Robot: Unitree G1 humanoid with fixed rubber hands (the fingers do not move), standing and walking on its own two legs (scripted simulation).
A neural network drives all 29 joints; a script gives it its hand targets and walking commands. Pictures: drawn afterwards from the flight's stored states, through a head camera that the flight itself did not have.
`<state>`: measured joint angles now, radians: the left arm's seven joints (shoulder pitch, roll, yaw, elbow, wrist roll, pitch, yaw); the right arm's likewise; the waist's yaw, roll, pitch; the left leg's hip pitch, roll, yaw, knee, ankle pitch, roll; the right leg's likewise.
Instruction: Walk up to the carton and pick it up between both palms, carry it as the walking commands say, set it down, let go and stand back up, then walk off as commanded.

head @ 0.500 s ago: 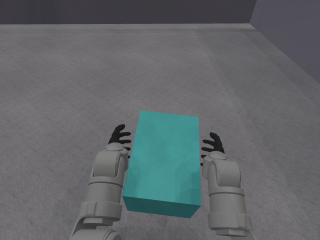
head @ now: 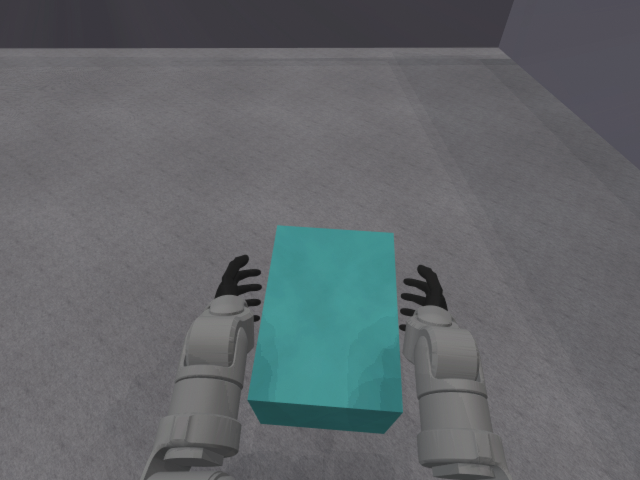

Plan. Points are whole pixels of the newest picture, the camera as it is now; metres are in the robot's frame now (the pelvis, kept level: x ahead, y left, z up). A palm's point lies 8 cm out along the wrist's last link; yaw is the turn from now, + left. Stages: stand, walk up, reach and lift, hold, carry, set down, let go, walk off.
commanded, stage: carry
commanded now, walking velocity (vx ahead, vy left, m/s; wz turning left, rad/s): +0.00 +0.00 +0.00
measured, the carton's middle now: (328, 325) +0.36 -0.01 -0.03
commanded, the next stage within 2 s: hold in 0.08 s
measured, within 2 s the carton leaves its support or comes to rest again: neither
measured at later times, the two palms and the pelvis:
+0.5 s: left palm (225, 338) +0.28 +0.12 +0.06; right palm (442, 335) +0.29 -0.14 +0.07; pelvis -0.01 -0.01 +0.00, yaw +3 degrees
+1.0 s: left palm (241, 365) +0.28 +0.11 +0.00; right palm (444, 363) +0.29 -0.16 +0.00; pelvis -0.04 -0.04 -0.01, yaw +2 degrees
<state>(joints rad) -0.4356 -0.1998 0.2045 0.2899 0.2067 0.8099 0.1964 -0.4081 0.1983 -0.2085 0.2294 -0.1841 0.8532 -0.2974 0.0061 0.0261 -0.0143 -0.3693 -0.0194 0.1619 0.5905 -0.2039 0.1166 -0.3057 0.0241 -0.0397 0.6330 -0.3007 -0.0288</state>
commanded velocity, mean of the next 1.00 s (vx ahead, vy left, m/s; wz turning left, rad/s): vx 0.00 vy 0.00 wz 0.00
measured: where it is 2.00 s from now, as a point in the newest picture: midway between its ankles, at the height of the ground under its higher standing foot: outside the picture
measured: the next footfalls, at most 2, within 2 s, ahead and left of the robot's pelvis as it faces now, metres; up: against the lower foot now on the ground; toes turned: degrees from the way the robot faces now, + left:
none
